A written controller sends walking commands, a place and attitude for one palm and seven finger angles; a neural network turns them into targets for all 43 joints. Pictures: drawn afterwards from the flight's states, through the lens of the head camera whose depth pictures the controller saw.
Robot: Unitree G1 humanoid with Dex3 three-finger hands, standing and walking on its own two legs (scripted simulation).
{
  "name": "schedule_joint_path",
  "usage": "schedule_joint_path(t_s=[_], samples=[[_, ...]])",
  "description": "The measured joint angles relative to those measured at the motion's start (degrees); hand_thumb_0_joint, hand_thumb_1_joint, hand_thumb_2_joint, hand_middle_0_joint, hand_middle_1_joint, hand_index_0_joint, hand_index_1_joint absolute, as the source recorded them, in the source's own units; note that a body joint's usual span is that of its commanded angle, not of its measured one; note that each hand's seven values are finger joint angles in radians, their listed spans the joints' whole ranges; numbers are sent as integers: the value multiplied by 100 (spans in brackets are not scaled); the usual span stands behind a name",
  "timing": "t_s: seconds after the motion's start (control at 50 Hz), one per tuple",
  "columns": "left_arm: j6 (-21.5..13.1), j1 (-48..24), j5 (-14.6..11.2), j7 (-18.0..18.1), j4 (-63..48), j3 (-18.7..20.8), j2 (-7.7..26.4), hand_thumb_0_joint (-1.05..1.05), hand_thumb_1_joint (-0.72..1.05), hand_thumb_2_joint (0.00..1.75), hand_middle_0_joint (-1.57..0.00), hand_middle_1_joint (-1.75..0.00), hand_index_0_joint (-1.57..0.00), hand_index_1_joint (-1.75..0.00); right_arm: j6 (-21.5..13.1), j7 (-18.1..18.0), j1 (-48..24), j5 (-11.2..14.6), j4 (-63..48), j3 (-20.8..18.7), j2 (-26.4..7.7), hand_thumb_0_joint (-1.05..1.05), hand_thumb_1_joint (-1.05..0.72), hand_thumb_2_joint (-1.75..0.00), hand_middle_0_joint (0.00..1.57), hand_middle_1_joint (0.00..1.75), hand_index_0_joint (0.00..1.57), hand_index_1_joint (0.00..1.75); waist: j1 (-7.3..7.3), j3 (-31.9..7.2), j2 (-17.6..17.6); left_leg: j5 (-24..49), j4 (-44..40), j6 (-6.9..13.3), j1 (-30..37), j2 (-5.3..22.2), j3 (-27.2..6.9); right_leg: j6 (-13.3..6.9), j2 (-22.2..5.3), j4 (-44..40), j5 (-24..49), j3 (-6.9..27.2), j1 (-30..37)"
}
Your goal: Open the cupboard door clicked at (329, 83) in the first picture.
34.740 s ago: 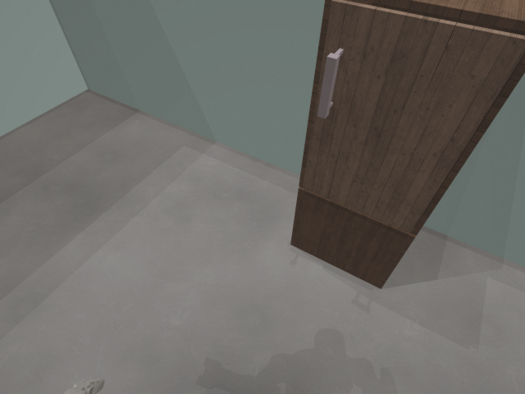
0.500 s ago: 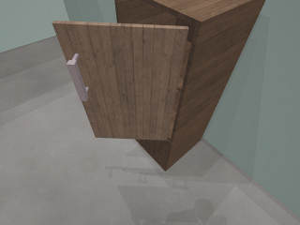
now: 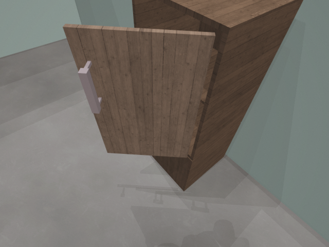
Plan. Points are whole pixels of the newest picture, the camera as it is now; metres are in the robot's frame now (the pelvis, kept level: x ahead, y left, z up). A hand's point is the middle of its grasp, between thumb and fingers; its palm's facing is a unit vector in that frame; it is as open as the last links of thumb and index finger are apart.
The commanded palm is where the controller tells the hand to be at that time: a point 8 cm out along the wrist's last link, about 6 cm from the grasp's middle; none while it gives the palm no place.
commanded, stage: look again from close up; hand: left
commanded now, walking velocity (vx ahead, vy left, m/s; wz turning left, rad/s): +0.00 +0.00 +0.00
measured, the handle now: (92, 88) +0.53 +0.25 +0.07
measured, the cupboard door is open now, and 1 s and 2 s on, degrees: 47 47 47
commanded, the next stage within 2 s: shuffle to correct the standing spot in 0.50 s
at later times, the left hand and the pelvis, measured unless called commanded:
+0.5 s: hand out of the picture -0.01 +0.25 -0.16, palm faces +0.00 -0.96 -0.28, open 7.4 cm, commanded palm none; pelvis -0.07 +0.03 +0.00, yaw +0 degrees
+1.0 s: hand out of the picture -0.14 +0.22 -0.19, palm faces +0.03 -0.99 -0.12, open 7.4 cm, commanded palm none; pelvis -0.07 +0.07 -0.01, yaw -2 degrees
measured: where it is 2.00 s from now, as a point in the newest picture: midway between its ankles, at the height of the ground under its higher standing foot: outside the picture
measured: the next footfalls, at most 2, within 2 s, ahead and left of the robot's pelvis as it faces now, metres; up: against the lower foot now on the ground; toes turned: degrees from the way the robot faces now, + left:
right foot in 1.24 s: +0.02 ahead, -0.05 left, +0.00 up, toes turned -4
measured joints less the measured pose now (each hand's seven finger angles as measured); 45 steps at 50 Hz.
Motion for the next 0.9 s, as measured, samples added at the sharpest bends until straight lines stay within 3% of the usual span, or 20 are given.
schedule_joint_path(t_s=[0.1,0.22,0.48,0.66,0.76,0.84,0.9], samples=[[-84,48,21,36,-475,94,158,1,91,90,-20,-30,-20,-30,-106,-20,46,-34,-537,-109,-238,0,-92,-89,20,30,20,30,-30,-53,230,-157,600,94,-442,13,0,19,-12,560,-204,21,-413],[51,-34,17,50,-923,173,505,1,91,90,-20,-30,-20,-30,-7,11,-129,-33,-812,-144,-358,0,-91,-89,20,30,20,30,13,-60,162,-199,715,127,-413,-49,50,77,-94,970,-316,72,-532],[134,-195,30,-108,-930,64,732,1,91,90,-20,-30,-20,-30,64,186,-189,-48,-821,-51,-565,0,-91,-89,20,30,20,30,-6,-263,147,372,272,284,-458,-103,52,167,-123,574,235,62,-598],[158,145,42,-103,-590,56,649,1,91,90,-20,-30,-20,-30,117,187,129,-30,-466,-42,-512,0,-91,-89,20,30,20,30,-19,-229,80,610,-7,324,-491,-157,59,200,-161,382,443,66,-672],[215,517,55,-81,-374,56,415,1,91,90,-20,-30,-20,-30,231,169,370,-33,-255,-30,-321,0,-91,-89,20,30,20,30,3,-286,61,157,45,303,-515,-203,58,117,-170,410,49,121,-694],[199,824,23,-100,-234,77,177,1,91,90,-20,-30,-20,-30,246,170,542,-18,-182,-35,-149,0,-91,-89,20,30,20,30,33,-228,70,-385,465,241,-673,-226,29,124,-170,445,137,166,-703],[229,982,8,-89,-102,107,32,1,91,90,-20,-30,-20,-30,175,163,694,-4,-174,-53,-21,0,-91,-89,20,30,20,30,11,-143,37,-270,745,290,-697,-223,94,187,-217,681,246,173,-696]])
